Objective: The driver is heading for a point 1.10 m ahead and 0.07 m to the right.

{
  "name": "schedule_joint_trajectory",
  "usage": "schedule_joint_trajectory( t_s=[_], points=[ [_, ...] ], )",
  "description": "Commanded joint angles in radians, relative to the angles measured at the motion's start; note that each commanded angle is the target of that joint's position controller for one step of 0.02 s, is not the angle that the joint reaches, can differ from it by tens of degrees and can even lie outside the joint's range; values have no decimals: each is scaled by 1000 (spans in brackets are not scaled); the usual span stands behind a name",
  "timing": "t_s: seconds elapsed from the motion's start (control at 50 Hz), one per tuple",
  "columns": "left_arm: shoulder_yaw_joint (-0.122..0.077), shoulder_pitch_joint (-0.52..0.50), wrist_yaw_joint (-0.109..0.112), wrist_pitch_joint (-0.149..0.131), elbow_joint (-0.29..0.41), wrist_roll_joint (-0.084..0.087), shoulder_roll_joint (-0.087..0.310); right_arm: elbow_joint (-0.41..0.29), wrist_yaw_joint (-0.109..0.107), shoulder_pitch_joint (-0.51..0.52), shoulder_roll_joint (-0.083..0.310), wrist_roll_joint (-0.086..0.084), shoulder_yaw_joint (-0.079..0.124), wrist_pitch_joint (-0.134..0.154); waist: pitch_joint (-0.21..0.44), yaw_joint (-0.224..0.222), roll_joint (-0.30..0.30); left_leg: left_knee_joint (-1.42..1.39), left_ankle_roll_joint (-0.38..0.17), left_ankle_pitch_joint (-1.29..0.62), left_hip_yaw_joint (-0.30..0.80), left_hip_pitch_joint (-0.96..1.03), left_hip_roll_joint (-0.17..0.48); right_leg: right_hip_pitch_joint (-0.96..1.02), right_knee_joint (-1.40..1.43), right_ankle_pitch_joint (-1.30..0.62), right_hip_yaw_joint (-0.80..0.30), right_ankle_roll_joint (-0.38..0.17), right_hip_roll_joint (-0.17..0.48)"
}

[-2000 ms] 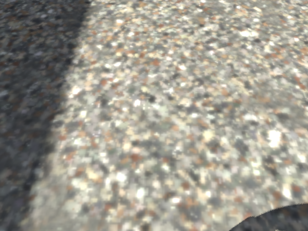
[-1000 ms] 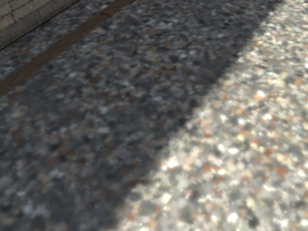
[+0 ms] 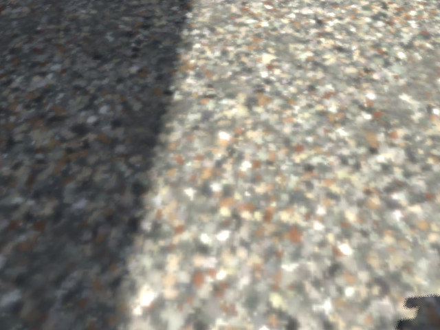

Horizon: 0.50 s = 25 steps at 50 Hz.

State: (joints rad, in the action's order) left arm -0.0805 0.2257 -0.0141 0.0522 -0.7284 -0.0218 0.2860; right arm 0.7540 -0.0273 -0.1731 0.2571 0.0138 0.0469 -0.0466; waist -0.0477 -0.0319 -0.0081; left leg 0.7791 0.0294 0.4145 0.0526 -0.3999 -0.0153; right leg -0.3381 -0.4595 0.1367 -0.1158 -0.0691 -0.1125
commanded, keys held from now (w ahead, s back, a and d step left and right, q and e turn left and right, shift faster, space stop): e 0.40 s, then no key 0.60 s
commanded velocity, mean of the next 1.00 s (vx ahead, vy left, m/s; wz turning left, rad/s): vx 0.00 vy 0.00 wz -0.37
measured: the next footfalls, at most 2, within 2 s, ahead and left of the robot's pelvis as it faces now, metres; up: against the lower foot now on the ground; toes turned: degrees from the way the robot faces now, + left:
left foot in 0.08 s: +0.05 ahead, +0.12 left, +0.00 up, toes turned -7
right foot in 0.52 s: -0.03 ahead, -0.09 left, +0.00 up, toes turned -18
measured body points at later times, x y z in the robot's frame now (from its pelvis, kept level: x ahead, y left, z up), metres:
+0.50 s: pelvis -0.02 +0.01 +0.00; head +0.00 +0.00 +0.44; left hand +0.20 +0.23 -0.11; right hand +0.00 -0.29 -0.12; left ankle +0.01 +0.12 -0.74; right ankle -0.07 -0.08 -0.73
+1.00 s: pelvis -0.03 +0.01 +0.01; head -0.03 +0.01 +0.46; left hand +0.15 +0.20 -0.13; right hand -0.05 -0.26 -0.12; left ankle +0.00 +0.12 -0.74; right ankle -0.07 -0.08 -0.74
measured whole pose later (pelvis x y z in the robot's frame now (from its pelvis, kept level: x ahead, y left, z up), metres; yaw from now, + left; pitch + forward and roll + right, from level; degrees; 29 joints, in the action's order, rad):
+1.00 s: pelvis -0.03 +0.01 +0.01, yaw -21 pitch -2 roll +0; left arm 0.00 0.19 0.01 0.01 -0.87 -0.01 0.22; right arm 0.88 -0.01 -0.25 0.22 0.01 0.01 -0.01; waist -0.03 0.00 -0.02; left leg 0.42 0.00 0.24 -0.01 -0.15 0.00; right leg -0.15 -0.40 0.22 -0.03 -0.05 -0.06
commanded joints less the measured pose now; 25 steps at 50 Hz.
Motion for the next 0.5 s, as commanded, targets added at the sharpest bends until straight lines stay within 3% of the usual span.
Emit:
schedule_joint_trajectory(
  t_s=[0.02, 0.06, 0.08, 0.1, 0.12, 0.14, 0.16, 0.18, 0.22, 0.28, 0.32, 0.42, 0.46, 0.48, 0.5],
  points=[
    [-44, -22, -5, -4, 65, -2, 159, -66, -9, -52, 81, -11, 16, 25, 110, 19, -133, -126, -25, 5, -19, 79, -42, 82, 132, -41, -354, -138, 251],
    [-42, -64, -3, -1, 72, 15, 148, -49, -19, -138, 80, -10, 16, 38, 106, 74, -113, -383, -52, -112, -21, 243, -43, -1, 91, 28, -348, -66, 197],
    [-30, -51, 1, -5, 83, 23, 102, -53, -29, -148, 152, 5, 31, 45, 95, 63, 8, -526, -87, -45, 126, 311, 110, -93, -12, 191, -278, 0, 119],
    [-18, -28, 6, -12, 105, 33, 46, -85, -30, -86, 258, 15, 52, 42, 74, 34, 244, -623, -184, -4, 424, 335, 372, -263, -242, 363, -36, 52, -68],
    [-37, -32, 12, -12, 89, -14, 131, -93, -21, -48, 243, 27, 53, 38, 44, 36, 191, -595, -267, -142, 425, 183, 434, -236, -468, 422, 14, 67, -15],
    [-48, -17, 6, -10, 72, -14, 148, -109, -16, -7, 165, 22, 31, 41, 35, 4, 123, -566, -269, -252, 342, 134, 378, -182, -576, 376, -9, 65, 8],
    [-48, 20, -2, -3, 48, -12, 140, -116, -12, 47, 123, 15, 19, 42, 20, -29, 94, -543, -236, -323, 222, 119, 304, -167, -650, 314, 2, 70, 15],
    [-48, 47, -11, 6, 36, -9, 135, -128, -13, 77, 112, 12, 15, 44, 33, -41, 123, -524, -208, -366, 139, 156, 250, -178, -701, 267, 19, 79, 19],
    [-41, 48, -26, 15, 32, -1, 122, -132, -16, 47, 111, 12, 15, 45, 50, -11, 146, -487, -209, -507, 56, 241, 221, -218, -720, 254, 54, 108, 29],
    [-28, -34, -33, 22, 64, 6, 100, -108, -18, -59, 134, 10, 27, 46, 65, 53, 144, -452, -233, -597, 41, 380, 259, -262, -621, 273, 74, 136, 53],
    [-20, -59, -35, 27, 78, 7, 88, -98, -15, -87, 151, 12, 35, 45, 74, 71, 161, -437, -240, -615, 31, 413, 284, -238, -537, 301, 89, 138, 70],
    [-4, -78, -38, 25, 106, 22, 75, -93, 10, -67, 186, 18, 49, 42, 89, 76, 208, -389, -225, -645, -37, 323, 296, -32, -300, 350, 168, 97, 77],
    [-1, -48, -31, 17, 101, 23, 69, -82, 18, -63, 196, 11, 51, 37, 100, 56, 205, -343, -212, -661, -42, 305, 295, 41, -169, 301, 184, 72, 63],
    [3, -10, -25, 8, 87, 16, 59, -78, 20, -45, 195, 1, 50, 33, 102, 24, 182, -294, -184, -630, -67, 269, 277, 117, -23, 193, 192, 56, 55],
    [4, 12, -14, -5, 77, 0, 75, -68, 22, -61, 184, -5, 48, 30, 103, 6, 126, -236, -128, -537, -96, 197, 257, 216, 136, 45, 146, 45, 70]
  ],
)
